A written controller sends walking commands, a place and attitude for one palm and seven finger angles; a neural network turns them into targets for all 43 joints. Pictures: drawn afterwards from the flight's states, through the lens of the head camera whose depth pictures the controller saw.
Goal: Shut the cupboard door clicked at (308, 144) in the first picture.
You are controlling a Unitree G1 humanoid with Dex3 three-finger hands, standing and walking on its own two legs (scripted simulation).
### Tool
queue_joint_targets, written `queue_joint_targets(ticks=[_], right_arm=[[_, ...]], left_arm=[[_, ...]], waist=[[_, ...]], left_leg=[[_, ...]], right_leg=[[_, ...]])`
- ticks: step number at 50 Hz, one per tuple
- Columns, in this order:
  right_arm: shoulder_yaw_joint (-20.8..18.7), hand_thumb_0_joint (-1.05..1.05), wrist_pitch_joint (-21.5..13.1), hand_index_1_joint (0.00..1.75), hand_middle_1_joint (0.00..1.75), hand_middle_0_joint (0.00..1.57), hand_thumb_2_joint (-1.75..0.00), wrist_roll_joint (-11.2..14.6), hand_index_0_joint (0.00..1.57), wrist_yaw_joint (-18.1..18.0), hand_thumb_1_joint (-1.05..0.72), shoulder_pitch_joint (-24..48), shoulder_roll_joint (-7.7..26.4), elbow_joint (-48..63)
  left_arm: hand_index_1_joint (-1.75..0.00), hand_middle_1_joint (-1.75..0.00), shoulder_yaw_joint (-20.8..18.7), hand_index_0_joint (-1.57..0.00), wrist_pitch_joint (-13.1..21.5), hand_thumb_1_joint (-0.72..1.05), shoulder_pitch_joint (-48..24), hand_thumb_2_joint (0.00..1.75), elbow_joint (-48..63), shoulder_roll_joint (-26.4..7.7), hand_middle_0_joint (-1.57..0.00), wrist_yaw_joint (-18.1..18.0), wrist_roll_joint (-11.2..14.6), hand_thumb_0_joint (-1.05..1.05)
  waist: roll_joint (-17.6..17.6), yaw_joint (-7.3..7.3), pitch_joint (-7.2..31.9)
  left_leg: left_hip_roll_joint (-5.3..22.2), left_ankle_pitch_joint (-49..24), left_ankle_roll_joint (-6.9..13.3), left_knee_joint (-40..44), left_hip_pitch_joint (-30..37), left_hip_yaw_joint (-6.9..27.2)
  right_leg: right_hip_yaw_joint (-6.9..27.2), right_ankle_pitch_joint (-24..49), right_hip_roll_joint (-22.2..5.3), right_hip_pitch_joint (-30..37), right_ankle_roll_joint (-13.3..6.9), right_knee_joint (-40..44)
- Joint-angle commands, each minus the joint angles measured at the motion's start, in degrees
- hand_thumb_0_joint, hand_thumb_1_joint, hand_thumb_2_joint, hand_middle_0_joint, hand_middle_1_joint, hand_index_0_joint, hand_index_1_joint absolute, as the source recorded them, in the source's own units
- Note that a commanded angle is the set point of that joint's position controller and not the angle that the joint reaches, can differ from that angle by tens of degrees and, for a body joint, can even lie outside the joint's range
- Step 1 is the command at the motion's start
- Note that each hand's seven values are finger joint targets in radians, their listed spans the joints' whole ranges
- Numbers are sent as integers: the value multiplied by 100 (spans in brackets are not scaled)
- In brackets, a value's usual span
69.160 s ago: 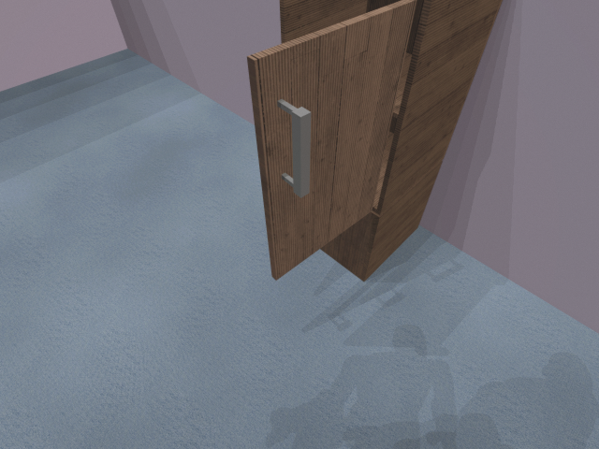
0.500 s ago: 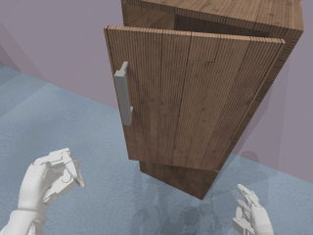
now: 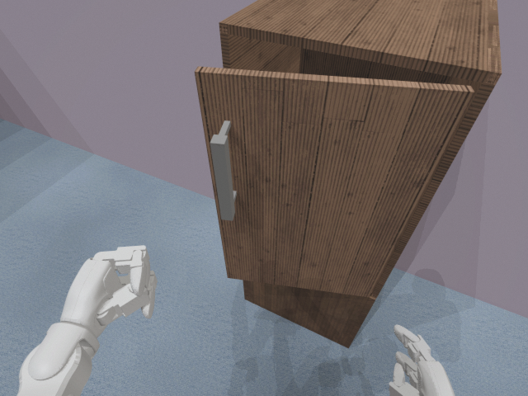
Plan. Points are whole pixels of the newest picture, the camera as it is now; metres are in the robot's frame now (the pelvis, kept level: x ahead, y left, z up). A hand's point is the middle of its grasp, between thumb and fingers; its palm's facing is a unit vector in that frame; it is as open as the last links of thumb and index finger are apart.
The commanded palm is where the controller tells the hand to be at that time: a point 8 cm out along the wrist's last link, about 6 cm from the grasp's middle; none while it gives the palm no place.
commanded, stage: raise the hand and make a fist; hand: left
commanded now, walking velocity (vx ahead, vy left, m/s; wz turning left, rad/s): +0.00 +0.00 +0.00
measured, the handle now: (227, 173) +0.45 +0.11 +0.10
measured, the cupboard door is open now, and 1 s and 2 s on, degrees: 18 18 18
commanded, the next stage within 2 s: bring the fist close to the handle in 0.20 s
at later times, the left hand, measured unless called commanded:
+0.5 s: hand (151, 280) +0.23 +0.17 +0.12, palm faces -0.02 -1.00 -0.04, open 3.1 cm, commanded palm +0.22 +0.21 +0.11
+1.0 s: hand (208, 252) +0.29 +0.11 +0.10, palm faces -0.09 -1.00 -0.03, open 3.1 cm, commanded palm +0.28 +0.16 +0.11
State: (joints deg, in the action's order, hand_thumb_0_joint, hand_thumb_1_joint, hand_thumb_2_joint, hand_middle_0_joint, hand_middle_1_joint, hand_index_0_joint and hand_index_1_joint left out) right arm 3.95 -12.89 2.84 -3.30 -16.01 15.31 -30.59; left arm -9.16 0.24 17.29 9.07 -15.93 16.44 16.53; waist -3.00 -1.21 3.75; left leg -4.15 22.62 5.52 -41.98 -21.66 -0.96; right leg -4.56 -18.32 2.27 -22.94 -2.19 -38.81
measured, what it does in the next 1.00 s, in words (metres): stands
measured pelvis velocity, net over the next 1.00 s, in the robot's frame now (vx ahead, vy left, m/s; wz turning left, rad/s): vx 0.00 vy -0.03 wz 0.00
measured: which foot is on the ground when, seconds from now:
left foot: down 0.00-1.00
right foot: down 0.00-1.00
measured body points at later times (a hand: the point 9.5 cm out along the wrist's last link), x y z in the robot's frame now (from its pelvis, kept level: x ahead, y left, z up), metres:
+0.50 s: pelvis -0.01 -0.01 +0.00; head -0.01 -0.01 +0.45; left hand +0.23 +0.22 +0.12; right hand +0.17 -0.23 -0.06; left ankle -0.01 +0.05 -0.72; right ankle +0.02 -0.10 -0.72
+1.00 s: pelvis +0.00 -0.03 +0.00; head +0.01 -0.04 +0.45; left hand +0.29 +0.16 +0.10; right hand +0.17 -0.26 -0.08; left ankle -0.01 +0.05 -0.72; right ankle +0.02 -0.10 -0.72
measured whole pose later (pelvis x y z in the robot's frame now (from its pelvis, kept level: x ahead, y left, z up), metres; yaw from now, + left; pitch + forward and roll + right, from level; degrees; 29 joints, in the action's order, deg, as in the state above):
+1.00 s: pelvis +0.00 -0.03 +0.00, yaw +0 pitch +2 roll +0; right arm 3.0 -9.6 2.5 -2.6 -14.2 15.5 -32.6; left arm -2.2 1.4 2.3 -0.9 -11.7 8.5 12.3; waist -3.1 -0.1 2.2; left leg -3.7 21.8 3.8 -40.1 -20.7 -0.6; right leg -4.9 -18.6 2.7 -22.8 -4.0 -38.7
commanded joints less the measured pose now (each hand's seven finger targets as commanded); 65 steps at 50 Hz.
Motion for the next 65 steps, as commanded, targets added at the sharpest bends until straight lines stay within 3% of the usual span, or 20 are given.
queue_joint_targets(ticks=[1,2,6,10,14,16,21,25,29,31,34,37,41,44,48,52,55,58,62,65], right_arm=[[-334,0,-375,30,30,20,-90,-32,20,-79,-90,667,603,1025],[-325,0,-380,30,30,20,-90,-63,20,-80,-90,654,609,969],[-318,0,-447,30,30,20,-90,-17,20,-33,-90,591,594,835],[-369,0,-443,30,30,20,-90,31,20,-34,-90,522,682,814],[-385,0,-402,30,30,20,-90,18,20,-87,-90,601,709,896],[-374,0,-396,30,30,20,-90,-9,20,-110,-90,678,671,921],[-302,0,-504,30,30,20,-90,-20,20,-98,-90,631,600,739],[-316,0,-428,30,30,20,-90,15,20,-103,-90,569,659,624],[-332,0,-242,30,30,20,-90,30,20,-88,-90,648,649,749],[-322,0,-208,30,30,20,-90,0,20,-72,-90,710,590,824],[-305,0,-170,30,30,20,-90,-58,20,-42,-90,708,524,829],[-293,0,-151,30,30,20,-90,-47,20,15,-90,700,495,747],[-330,0,-96,30,30,20,-90,-3,20,76,-90,614,554,682],[-356,0,-25,30,30,20,-90,13,20,53,-90,621,591,732],[-362,0,34,30,30,20,-90,0,20,-6,-90,682,580,725],[-323,0,56,30,30,20,-90,-35,20,25,-90,703,526,647],[-300,0,149,30,30,20,-90,-17,20,85,-90,706,482,588],[-319,0,289,30,30,20,-90,1,20,109,-90,681,530,596],[-338,0,449,30,30,20,-90,5,20,83,-90,720,547,669],[-318,0,453,30,30,20,-90,17,20,77,-90,756,479,674]], left_arm=[[-150,-150,-925,-130,683,90,-892,90,1762,-1101,-130,-265,126,0],[-150,-150,-1034,-130,807,90,-958,90,1812,-1221,-130,-367,131,0],[-150,-150,-514,-130,1065,90,-879,90,1559,-673,-130,-402,83,0],[-150,-150,-177,-130,709,90,-530,90,1067,-513,-130,-149,-8,0],[-150,-150,-515,-130,481,90,-627,90,1145,-860,-130,-64,1,0],[-150,-150,-717,-130,597,90,-889,90,1444,-971,-130,-140,83,0],[-150,-150,-142,-130,1029,90,-1689,90,1609,-462,-130,-455,38,0],[-150,-150,315,-130,759,90,-1871,90,735,-218,-130,-455,-197,0],[-150,-150,147,-130,367,90,-1939,90,507,-442,-130,-500,-327,0],[-150,-150,71,-130,359,90,-2153,90,808,-456,-130,-612,-311,0],[-150,-150,-396,-130,559,90,-2156,90,936,-680,-130,-846,-198,0],[-150,-150,-189,-130,800,90,-2226,90,795,-452,-130,-929,-214,0],[-150,-150,252,-130,713,90,-2216,90,330,-142,-130,-807,-322,0],[-150,-150,541,-130,534,90,-2621,90,299,-12,-130,-690,-378,0],[-150,-150,248,-130,577,90,-3287,90,485,-290,-130,-842,-331,0],[-150,-150,98,-130,782,90,-3374,90,312,-366,-130,-1119,-363,0],[-150,-150,450,-130,768,90,-3600,90,-130,-6,-130,-1196,-474,0],[-150,-150,489,-130,551,90,-3732,90,-704,11,-130,-1201,-539,0],[-150,-150,363,-130,443,90,-4201,90,-858,-90,-130,-1198,-510,0],[-150,-150,636,-130,629,90,-4947,90,-618,153,-130,-1269,-496,0]], waist=[[57,-148,835],[147,-135,795],[-415,11,393],[-80,67,254],[343,14,428],[245,-31,597],[-208,147,457],[114,267,123],[184,76,490],[89,10,853],[463,-96,1214],[344,-16,917],[83,142,571],[262,235,673],[511,226,1048],[450,131,1208],[248,194,956],[415,203,808],[678,179,1080],[420,266,1258]], left_leg=[[434,-1455,-562,918,227,706],[447,-1451,-563,911,197,721],[478,-1148,-645,1008,311,817],[471,-870,-558,1033,131,826],[442,-935,-461,985,47,735],[423,-1066,-471,965,143,714],[480,-885,-572,1035,418,896],[448,-271,-456,1079,92,894],[406,-658,-440,1065,103,748],[396,-1045,-467,1023,303,688],[386,-1577,-451,936,243,538],[387,-1673,-454,894,181,470],[365,-1461,-435,837,193,433],[346,-1395,-365,771,200,433],[327,-1351,-325,731,221,415],[320,-1518,-345,727,211,389],[310,-1458,-371,763,202,354],[301,-1345,-354,756,81,339],[277,-1303,-333,719,33,281],[290,-1348,-332,738,264,283]], right_leg=[[205,858,-134,547,-7,424],[213,835,-117,553,-12,430],[148,649,-95,193,-22,445],[199,570,-136,223,8,571],[256,551,-164,408,32,635],[263,599,-159,482,23,614],[167,528,-113,141,17,491],[229,169,-180,5,49,588],[299,331,-243,358,6,624],[297,626,-242,534,3,565],[364,1131,-240,984,22,519],[383,1275,-225,867,15,518],[404,1189,-226,538,23,579],[471,1169,-269,562,57,626],[578,1091,-305,775,95,665],[584,1330,-303,915,81,559],[548,1323,-307,745,66,554],[605,1240,-325,694,85,633],[765,1228,-376,957,136,727],[687,1293,-336,879,104,668]])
